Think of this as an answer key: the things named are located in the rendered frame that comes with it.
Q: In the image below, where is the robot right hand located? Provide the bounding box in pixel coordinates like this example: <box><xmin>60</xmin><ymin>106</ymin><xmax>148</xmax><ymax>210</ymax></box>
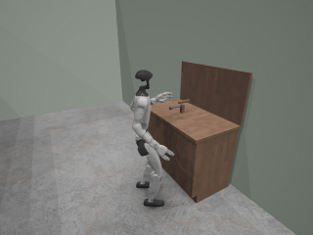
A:
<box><xmin>156</xmin><ymin>144</ymin><xmax>175</xmax><ymax>161</ymax></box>

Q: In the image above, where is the robot right forearm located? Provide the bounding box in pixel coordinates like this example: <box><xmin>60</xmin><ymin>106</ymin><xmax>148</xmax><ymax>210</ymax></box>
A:
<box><xmin>133</xmin><ymin>124</ymin><xmax>159</xmax><ymax>149</ymax></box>

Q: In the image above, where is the counter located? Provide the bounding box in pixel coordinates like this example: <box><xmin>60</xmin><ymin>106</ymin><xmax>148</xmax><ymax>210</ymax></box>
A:
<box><xmin>146</xmin><ymin>61</ymin><xmax>252</xmax><ymax>203</ymax></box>

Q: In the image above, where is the robot left upper arm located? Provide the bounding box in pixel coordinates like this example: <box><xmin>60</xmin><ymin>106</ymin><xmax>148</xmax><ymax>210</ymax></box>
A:
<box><xmin>130</xmin><ymin>100</ymin><xmax>134</xmax><ymax>112</ymax></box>

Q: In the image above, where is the robot right foot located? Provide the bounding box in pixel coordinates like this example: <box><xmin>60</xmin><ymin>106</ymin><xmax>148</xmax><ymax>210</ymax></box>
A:
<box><xmin>144</xmin><ymin>199</ymin><xmax>164</xmax><ymax>208</ymax></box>

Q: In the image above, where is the tap lever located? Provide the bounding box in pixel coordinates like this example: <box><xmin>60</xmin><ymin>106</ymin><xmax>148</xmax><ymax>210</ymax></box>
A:
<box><xmin>169</xmin><ymin>105</ymin><xmax>182</xmax><ymax>111</ymax></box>

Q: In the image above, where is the robot left forearm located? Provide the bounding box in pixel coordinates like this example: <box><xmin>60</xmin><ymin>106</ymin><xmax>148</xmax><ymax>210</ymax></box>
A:
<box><xmin>151</xmin><ymin>98</ymin><xmax>157</xmax><ymax>105</ymax></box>

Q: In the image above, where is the robot right upper arm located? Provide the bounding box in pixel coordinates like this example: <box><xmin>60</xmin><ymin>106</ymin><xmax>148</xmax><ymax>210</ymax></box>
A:
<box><xmin>132</xmin><ymin>97</ymin><xmax>148</xmax><ymax>130</ymax></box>

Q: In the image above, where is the robot left hand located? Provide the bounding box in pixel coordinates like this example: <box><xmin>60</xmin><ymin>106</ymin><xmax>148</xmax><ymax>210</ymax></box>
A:
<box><xmin>155</xmin><ymin>92</ymin><xmax>173</xmax><ymax>103</ymax></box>

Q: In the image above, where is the robot head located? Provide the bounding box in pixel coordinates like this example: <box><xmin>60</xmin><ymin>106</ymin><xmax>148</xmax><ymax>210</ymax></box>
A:
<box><xmin>135</xmin><ymin>70</ymin><xmax>153</xmax><ymax>97</ymax></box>

